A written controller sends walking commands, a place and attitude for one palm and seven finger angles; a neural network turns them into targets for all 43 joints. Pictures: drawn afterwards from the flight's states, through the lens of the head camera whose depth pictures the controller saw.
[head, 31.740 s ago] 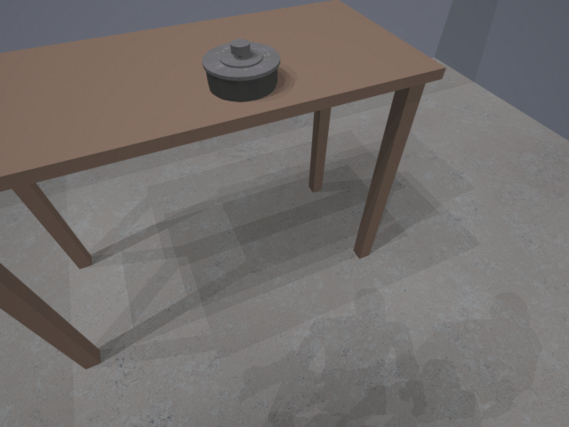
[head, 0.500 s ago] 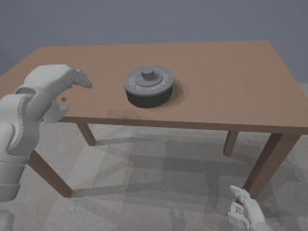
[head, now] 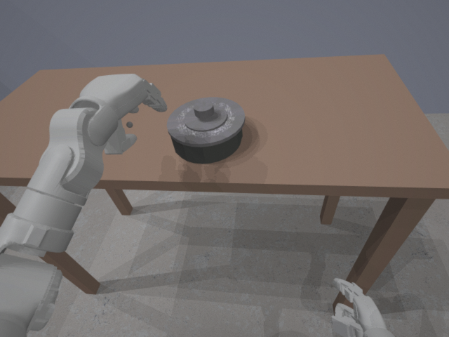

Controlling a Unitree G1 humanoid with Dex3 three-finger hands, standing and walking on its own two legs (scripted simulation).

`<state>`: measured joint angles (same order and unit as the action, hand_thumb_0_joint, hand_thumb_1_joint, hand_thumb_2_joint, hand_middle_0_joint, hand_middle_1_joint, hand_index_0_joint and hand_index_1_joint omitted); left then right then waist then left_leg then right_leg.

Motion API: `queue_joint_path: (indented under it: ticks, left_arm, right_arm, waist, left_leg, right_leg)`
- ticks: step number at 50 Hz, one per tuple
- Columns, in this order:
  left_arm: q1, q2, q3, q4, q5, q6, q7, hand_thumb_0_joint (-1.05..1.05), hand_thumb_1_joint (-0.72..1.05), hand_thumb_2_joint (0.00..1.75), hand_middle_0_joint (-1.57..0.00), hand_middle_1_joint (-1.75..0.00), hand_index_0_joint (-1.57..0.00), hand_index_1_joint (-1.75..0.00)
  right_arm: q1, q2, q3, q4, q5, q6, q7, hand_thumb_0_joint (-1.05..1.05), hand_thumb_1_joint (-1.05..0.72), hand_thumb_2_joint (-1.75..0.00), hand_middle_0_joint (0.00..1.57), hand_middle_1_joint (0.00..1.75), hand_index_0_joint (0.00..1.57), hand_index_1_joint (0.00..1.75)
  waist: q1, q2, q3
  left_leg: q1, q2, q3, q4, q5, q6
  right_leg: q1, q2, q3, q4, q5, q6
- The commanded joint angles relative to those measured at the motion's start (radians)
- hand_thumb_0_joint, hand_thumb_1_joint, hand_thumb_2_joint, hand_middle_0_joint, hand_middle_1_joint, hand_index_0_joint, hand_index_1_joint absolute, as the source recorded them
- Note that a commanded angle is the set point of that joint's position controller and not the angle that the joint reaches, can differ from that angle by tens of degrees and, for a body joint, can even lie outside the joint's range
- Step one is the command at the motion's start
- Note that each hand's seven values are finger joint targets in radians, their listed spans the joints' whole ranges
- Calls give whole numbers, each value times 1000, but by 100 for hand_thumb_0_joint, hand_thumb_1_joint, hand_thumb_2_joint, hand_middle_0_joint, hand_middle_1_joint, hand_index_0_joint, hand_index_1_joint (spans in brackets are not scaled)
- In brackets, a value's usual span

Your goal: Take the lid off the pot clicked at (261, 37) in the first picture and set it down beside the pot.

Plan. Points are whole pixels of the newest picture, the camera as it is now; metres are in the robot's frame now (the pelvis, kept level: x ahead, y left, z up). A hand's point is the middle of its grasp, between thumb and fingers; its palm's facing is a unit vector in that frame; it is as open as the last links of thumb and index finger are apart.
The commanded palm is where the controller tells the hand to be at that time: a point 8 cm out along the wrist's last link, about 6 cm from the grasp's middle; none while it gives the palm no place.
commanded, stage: move the open hand above the knob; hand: left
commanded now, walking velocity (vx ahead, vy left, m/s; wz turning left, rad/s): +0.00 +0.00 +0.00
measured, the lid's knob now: (203, 109) +0.52 +0.09 +0.16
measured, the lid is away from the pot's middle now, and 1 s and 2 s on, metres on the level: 0.00 0.00 0.00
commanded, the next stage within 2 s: lower the open fingers around the knob in 1.86 s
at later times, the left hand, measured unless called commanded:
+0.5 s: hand (170, 101) +0.45 +0.13 +0.22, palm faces -0.13 -0.04 -0.99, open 10.0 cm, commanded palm +0.42 +0.14 +0.29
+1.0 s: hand (191, 87) +0.49 +0.10 +0.23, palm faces -0.21 -0.04 -0.98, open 10.0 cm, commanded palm +0.48 +0.10 +0.29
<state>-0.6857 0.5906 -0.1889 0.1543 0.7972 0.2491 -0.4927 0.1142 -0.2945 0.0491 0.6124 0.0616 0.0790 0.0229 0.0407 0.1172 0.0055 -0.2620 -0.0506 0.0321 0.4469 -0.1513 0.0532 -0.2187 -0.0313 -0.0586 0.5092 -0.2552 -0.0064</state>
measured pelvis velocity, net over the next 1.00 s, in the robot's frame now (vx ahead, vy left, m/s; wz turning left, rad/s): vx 0.05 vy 0.00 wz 0.00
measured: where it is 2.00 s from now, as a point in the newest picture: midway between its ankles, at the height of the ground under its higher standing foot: outside the picture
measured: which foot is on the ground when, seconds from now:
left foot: down 0.00-1.00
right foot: down 0.00-1.00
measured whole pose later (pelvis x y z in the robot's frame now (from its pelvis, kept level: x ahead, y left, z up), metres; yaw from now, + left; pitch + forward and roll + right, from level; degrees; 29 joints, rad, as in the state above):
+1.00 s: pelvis +0.05 +0.00 +0.00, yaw +0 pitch +3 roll +1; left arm -1.10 0.39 -0.36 0.63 0.84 0.37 -0.49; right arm 0.15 -0.28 0.04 0.66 0.06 0.11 0.02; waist -0.02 0.09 -0.04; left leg -0.27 -0.06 0.03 0.41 -0.19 0.05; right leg -0.22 -0.04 -0.05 0.46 -0.29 0.00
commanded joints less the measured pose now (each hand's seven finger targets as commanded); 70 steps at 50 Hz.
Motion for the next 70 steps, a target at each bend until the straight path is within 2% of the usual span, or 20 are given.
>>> queue_joint_path:
  ticks: [1, 4, 10, 19, 22, 24, 32, 34, 38, 40, 42, 44, 48, 54, 57, 59, 63, 65, 67, 70]
  left_arm:
    - [-493, 198, 117, -120, 29, 16, 43, 0, -38, 169, -88, -8, -88, -8]
    - [-558, 257, 154, -146, 45, 17, 50, 0, -38, 169, -88, -8, -88, -8]
    - [-564, 132, 59, -30, 42, 48, 50, 0, -38, 169, -88, -8, -88, -8]
    - [-727, 132, 44, 24, 63, 67, 62, 0, -38, 169, -88, -8, -88, -8]
    - [-707, 106, 26, 127, 67, 81, 57, 0, -38, 169, -88, -8, -88, -8]
    - [-755, 95, 16, 66, 67, 75, 55, 0, -38, 169, -88, -8, -88, -8]
    - [-803, 42, -25, 191, 71, 103, 50, 0, -38, 169, -88, -8, -88, -8]
    - [-848, 138, 52, 155, 79, 95, 56, 0, -38, 169, -88, -8, -88, -8]
    - [-828, 43, -17, 213, 56, 102, 50, 0, -38, 169, -88, -8, -88, -8]
    - [-858, 71, 5, 258, 79, 107, 46, 0, -38, 169, -88, -8, -88, -8]
    - [-889, 0, -54, 250, 76, 111, 40, 0, -38, 169, -88, -8, -88, -8]
    - [-929, 31, -28, 231, 77, 109, 39, 0, -38, 169, -88, -8, -88, -8]
    - [-980, -33, -82, 324, 60, 110, 46, 0, -38, 169, -88, -8, -88, -8]
    - [-967, 59, 14, 356, 95, 80, 65, 0, -38, 169, -88, -8, -88, -8]
    - [-914, -37, -57, 417, 91, 102, 63, 0, -38, 169, -88, -8, -88, -8]
    - [-931, 17, -18, 351, 87, 96, 63, 0, -38, 169, -88, -8, -88, -8]
    - [-984, -36, -63, 237, 61, 86, 69, 0, -38, 169, -88, -8, -88, -8]
    - [-966, 26, -11, 310, 88, 97, 76, 0, -38, 169, -88, -8, -88, -8]
    - [-945, -4, -32, 362, 85, 112, 80, 0, -38, 169, -88, -8, -88, -8]
    - [-960, -75, -96, 276, 85, 105, 83, 0, -38, 169, -88, -8, -88, -8]
  right_arm:
    - [-172, -88, -30, -166, 4, -45, -5, 0, -90, -90, 20, 30, 20, 30]
    - [-168, -86, -25, -168, -2, -46, -4, 0, -90, -90, 20, 30, 20, 30]
    - [-165, -82, -25, -157, 5, -28, 0, 0, -90, -90, 20, 30, 20, 30]
    - [-139, -77, -22, -141, -1, -28, -6, 0, -90, -90, 20, 30, 20, 30]
    - [-126, -84, -21, -127, 1, -20, -8, 0, -90, -90, 20, 30, 20, 30]
    - [-127, -78, -23, -139, 0, -20, -2, 0, -90, -90, 20, 30, 20, 30]
    - [-106, -82, -24, -118, 4, -9, -5, 0, -90, -90, 20, 30, 20, 30]
    - [-96, -88, -27, -122, -4, -13, -7, 0, -90, -90, 20, 30, 20, 30]
    - [-83, -90, -40, -114, 1, -13, -5, 0, -90, -90, 20, 30, 20, 30]
    - [-80, -85, -31, -108, 0, -14, -6, 0, -90, -90, 20, 30, 20, 30]
    - [-79, -80, -33, -107, 2, -13, -3, 0, -90, -90, 20, 30, 20, 30]
    - [-70, -82, -37, -106, -2, -12, -1, 0, -90, -90, 20, 30, 20, 30]
    - [-41, -90, -42, -84, 1, -9, -7, 0, -90, -90, 20, 30, 20, 30]
    - [-23, -84, -41, -90, -12, -17, -6, 0, -90, -90, 20, 30, 20, 30]
    - [-33, -80, -41, -91, -3, -6, 0, 0, -90, -90, 20, 30, 20, 30]
    - [-44, -84, -40, -110, -3, -4, 2, 0, -90, -90, 20, 30, 20, 30]
    - [-44, -79, -55, -114, 2, -15, 3, 0, -90, -90, 20, 30, 20, 30]
    - [-41, -79, -46, -96, -4, -16, 2, 0, -90, -90, 20, 30, 20, 30]
    - [-46, -80, -39, -88, -1, -13, 1, 0, -90, -90, 20, 30, 20, 30]
    - [-71, -69, -43, -109, 1, -12, 9, 0, -90, -90, 20, 30, 20, 30]
  waist:
    - [1, -126, -291]
    - [8, -115, -376]
    - [-13, -149, -298]
    - [-22, -149, -401]
    - [-25, -167, -346]
    - [-25, -151, -415]
    - [-42, -172, -364]
    - [-31, -184, -440]
    - [-51, -164, -420]
    - [-46, -200, -411]
    - [-58, -180, -417]
    - [-61, -181, -447]
    - [-84, -164, -393]
    - [-50, -192, -494]
    - [-58, -201, -398]
    - [-49, -190, -443]
    - [-67, -141, -471]
    - [-55, -190, -449]
    - [-50, -199, -394]
    - [-57, -157, -440]
  left_leg:
    - [156, -4, -56, -61, 56, 3]
    - [162, -15, -50, -48, 109, 5]
    - [152, -7, -45, -49, 110, 4]
    - [185, -20, -49, -40, 164, 11]
    - [161, -17, -41, -43, 167, 10]
    - [185, -23, -44, -39, 205, 12]
    - [183, -22, -40, -39, 225, 16]
    - [191, -26, -39, -36, 245, 20]
    - [214, -24, -41, -16, 301, 22]
    - [191, -25, -36, -27, 288, 23]
    - [214, -26, -42, -25, 316, 22]
    - [225, -29, -40, -23, 306, 24]
    - [218, -27, -46, -34, 271, 21]
    - [216, -23, -39, -37, 339, 23]
    - [203, -17, -36, -47, 328, 20]
    - [209, -18, -37, -53, 316, 22]
    - [294, -8, -55, -34, 392, 26]
    - [253, -11, -49, -50, 337, 24]
    - [217, -13, -44, -66, 292, 19]
    - [266, -9, -47, -57, 320, 18]
  right_leg:
    - [6, 40, 26, -81, 84, -27]
    - [68, 37, 38, -75, 141, -28]
    - [10, 40, 26, -75, 149, -29]
    - [59, 40, 36, -70, 223, -30]
    - [42, 39, 32, -68, 241, -29]
    - [77, 37, 36, -65, 278, -31]
    - [45, 41, 31, -70, 307, -29]
    - [103, 37, 43, -69, 347, -29]
    - [68, 38, 38, -65, 390, -32]
    - [79, 39, 40, -63, 393, -29]
    - [59, 41, 36, -63, 398, -30]
    - [72, 41, 41, -73, 403, -29]
    - [23, 45, 28, -82, 362, -36]
    - [107, 39, 44, -65, 420, -33]
    - [51, 44, 32, -76, 386, -31]
    - [85, 42, 37, -80, 381, -32]
    - [43, 45, 35, -85, 375, -36]
    - [56, 51, 34, -83, 356, -35]
    - [42, 49, 28, -85, 329, -35]
    - [32, 48, 29, -85, 317, -38]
